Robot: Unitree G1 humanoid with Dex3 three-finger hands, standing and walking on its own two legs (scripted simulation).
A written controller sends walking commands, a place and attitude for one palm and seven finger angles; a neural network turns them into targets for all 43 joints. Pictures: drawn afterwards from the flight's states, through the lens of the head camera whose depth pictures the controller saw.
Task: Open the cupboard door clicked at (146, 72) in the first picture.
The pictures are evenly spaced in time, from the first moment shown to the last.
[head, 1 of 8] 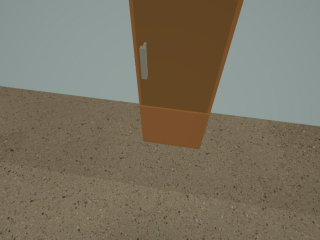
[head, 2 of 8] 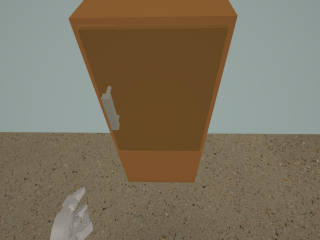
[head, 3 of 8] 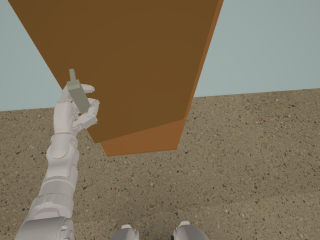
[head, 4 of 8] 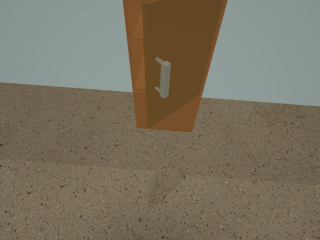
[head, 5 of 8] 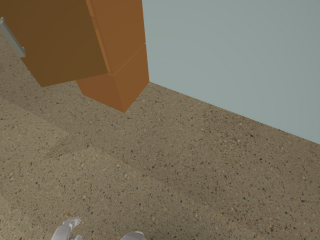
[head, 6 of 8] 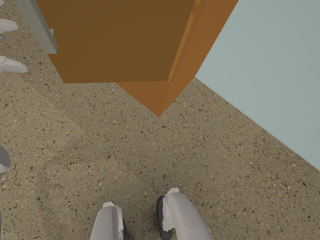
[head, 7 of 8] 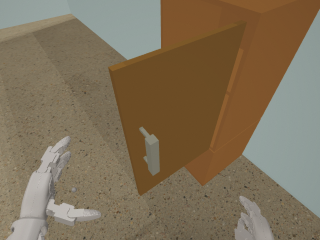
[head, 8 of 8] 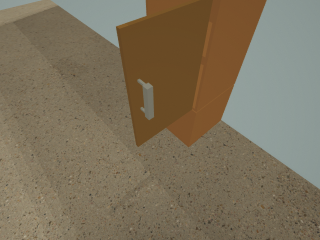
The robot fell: no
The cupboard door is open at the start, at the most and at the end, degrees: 0 89 89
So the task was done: yes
